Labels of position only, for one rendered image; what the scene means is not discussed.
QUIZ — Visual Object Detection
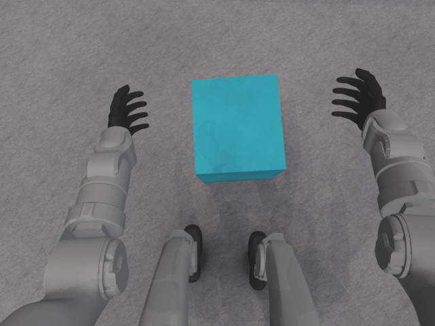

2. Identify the robot right thigh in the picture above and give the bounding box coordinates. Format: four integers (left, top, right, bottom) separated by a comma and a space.
257, 240, 321, 326

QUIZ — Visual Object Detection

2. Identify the robot right forearm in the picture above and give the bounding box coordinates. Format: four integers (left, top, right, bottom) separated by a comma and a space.
362, 109, 435, 219

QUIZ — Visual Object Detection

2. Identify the left robot hand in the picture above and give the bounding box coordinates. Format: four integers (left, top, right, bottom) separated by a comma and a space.
108, 85, 150, 136

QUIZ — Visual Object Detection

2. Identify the right robot hand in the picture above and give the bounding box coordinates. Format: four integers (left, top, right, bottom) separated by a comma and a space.
332, 68, 386, 130

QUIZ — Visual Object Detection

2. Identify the left robot upper arm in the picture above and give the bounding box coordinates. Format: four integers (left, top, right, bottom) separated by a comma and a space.
0, 236, 129, 326

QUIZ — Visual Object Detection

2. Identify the right robot upper arm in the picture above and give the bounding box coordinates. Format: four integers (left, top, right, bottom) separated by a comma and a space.
375, 213, 435, 326

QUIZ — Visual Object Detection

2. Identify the robot left forearm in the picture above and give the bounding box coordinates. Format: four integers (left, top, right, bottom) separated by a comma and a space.
43, 126, 137, 293

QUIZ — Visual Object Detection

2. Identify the left robot foot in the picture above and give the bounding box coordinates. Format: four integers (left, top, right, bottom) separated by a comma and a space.
184, 225, 203, 283

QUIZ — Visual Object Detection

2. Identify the carton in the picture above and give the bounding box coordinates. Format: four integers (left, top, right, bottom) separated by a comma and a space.
192, 75, 286, 183

